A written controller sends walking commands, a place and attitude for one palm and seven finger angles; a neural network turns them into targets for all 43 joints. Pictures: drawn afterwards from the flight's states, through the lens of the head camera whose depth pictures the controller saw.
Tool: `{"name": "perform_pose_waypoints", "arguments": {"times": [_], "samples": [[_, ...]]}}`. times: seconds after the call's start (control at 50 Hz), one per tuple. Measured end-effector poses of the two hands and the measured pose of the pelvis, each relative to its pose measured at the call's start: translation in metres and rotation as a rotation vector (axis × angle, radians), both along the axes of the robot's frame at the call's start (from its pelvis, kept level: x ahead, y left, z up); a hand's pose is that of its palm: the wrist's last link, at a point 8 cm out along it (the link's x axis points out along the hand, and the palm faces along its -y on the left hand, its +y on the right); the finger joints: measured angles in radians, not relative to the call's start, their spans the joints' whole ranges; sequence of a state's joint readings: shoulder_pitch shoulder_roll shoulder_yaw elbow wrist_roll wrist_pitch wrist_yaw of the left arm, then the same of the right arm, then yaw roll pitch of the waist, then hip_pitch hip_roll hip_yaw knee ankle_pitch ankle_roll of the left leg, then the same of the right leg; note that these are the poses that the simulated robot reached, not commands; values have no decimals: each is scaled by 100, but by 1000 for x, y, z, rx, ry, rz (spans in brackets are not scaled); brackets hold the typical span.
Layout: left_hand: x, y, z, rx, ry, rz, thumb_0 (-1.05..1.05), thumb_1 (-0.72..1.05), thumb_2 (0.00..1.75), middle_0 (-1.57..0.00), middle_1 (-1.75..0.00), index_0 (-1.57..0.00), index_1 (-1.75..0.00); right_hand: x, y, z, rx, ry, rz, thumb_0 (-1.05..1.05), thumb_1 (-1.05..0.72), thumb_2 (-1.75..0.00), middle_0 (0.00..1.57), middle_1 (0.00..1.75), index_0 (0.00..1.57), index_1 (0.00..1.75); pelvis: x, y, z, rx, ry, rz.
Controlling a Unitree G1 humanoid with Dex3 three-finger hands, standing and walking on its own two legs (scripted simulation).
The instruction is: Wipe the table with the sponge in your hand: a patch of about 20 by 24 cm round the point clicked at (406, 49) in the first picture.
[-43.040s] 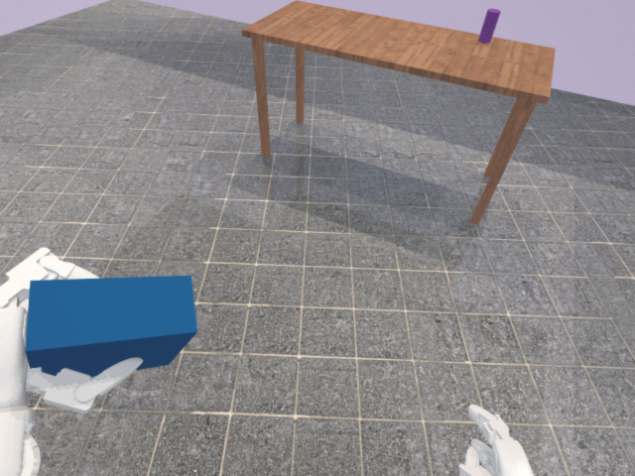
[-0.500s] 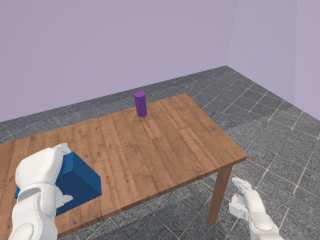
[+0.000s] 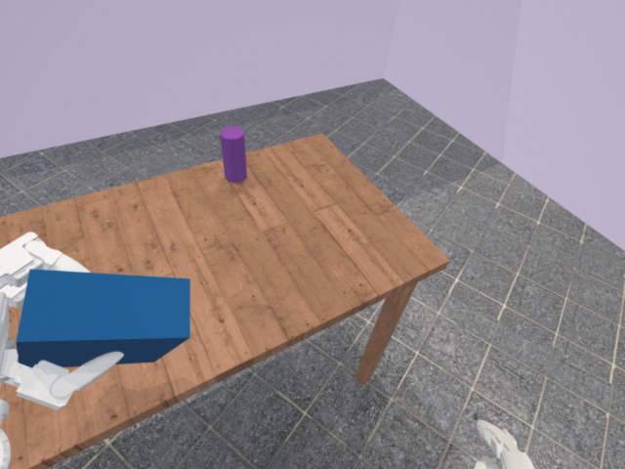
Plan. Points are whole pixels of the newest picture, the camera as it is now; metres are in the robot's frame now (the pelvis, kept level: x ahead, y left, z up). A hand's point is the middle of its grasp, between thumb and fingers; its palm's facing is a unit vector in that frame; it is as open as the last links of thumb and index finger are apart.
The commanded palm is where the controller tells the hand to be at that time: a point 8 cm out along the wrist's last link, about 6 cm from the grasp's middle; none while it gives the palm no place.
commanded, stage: step back with the hand held close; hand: left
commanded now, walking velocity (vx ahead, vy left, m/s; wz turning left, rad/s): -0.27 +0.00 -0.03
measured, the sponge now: (127, 324) +0.23 +0.21 +0.13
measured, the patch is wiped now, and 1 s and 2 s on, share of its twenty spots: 1.00 1.00 1.00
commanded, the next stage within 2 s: stop stepping back and stand still in 1.08 s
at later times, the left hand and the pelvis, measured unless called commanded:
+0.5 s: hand (31, 343) +0.18 +0.25 +0.17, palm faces +0.42 -0.82 -0.38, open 9.9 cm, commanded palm +0.13 +0.28 +0.19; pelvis -0.03 +0.00 +0.00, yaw +0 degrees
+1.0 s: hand out of the picture +0.08 +0.25 +0.17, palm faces +0.35 -0.88 -0.32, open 9.9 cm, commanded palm +0.03 +0.29 +0.19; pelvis -0.14 +0.01 +0.01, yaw -2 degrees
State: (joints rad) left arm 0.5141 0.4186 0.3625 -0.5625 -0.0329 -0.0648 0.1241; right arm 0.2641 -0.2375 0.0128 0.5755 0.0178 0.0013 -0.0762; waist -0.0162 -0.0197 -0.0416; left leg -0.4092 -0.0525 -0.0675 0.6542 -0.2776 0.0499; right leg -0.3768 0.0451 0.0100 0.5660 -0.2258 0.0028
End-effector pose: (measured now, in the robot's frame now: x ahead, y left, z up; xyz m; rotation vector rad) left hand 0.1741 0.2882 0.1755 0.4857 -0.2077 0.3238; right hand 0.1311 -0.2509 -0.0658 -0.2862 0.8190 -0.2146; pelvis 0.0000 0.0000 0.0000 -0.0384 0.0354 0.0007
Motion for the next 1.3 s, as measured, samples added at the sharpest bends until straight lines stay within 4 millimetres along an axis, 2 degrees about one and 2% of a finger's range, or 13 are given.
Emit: {"name": "perform_pose_waypoints", "arguments": {"times": [0.16,0.32,0.42,0.48,0.58,0.68,0.78,0.84,0.88,1.0,1.08,1.22,1.3], "samples": [[-14,-4,7,37,-81,-38,-2,-50,104,-73,-134,-77,-135,15,16,7,14,-89,61,2,-90,-90,20,30,20,30,-12,0,-5,-18,2,5],[-28,7,0,-6,-115,-14,-2,-50,104,-73,-134,-77,-135,26,25,14,-19,-109,104,2,-90,-90,20,30,20,30,-20,6,-9,-23,10,18],[-31,12,5,23,-113,21,-2,-50,104,-74,-134,-77,-135,26,32,17,-6,-129,129,1,-90,-90,20,30,20,30,-23,5,-6,-15,5,15],[-32,8,9,11,-125,26,-2,-50,104,-73,-134,-77,-135,23,36,15,21,-120,150,1,-90,-90,20,30,20,30,-26,1,-3,-10,13,2],[-35,-12,9,-18,-101,-36,-2,-50,104,-73,-134,-77,-136,10,35,11,60,-90,146,1,-90,-90,21,30,20,30,-43,-6,2,-43,11,-1],[-54,-23,7,-18,-90,-120,-2,-50,104,-73,-134,-77,-136,-13,22,12,36,-77,76,1,-90,-90,21,30,20,30,-58,-5,-1,-40,21,10],[-76,3,1,10,-89,-89,-2,-50,104,-74,-134,-77,-135,-40,17,14,-37,-30,48,1,-90,-90,20,30,20,30,-77,7,-5,-18,53,39],[-90,21,-3,23,-52,-28,-2,-50,104,-74,-134,-77,-135,-57,23,18,-42,-30,60,2,-90,-90,20,30,20,30,-95,11,-1,0,40,10],[-101,24,-3,2,-42,-6,-2,-50,104,-74,-134,-77,-136,-69,29,21,-24,-48,71,2,-90,-90,20,30,20,30,-106,13,2,-3,25,-11],[-132,8,7,-83,-89,-38,-2,-50,104,-73,-134,-77,-136,-112,45,27,25,-91,90,1,-90,-90,20,30,20,30,-141,13,10,-24,-5,-27],[-155,-3,15,-60,-115,-66,-2,-50,104,-73,-134,-77,-136,-139,45,24,53,-117,87,1,-90,-90,21,30,20,30,-167,6,8,-28,-3,-27],[-208,-24,17,13,-107,-71,-2,-50,104,-73,-134,-77,-136,-191,19,2,83,-121,73,1,-90,-90,21,30,20,30,-219,-12,-3,-58,-19,-19],[-244,-30,12,-40,-96,-82,-2,-50,104,-74,-134,-77,-136,-230,0,7,66,-60,22,2,-90,-90,21,30,20,30,-239,-16,5,-13,-12,-21]]}}
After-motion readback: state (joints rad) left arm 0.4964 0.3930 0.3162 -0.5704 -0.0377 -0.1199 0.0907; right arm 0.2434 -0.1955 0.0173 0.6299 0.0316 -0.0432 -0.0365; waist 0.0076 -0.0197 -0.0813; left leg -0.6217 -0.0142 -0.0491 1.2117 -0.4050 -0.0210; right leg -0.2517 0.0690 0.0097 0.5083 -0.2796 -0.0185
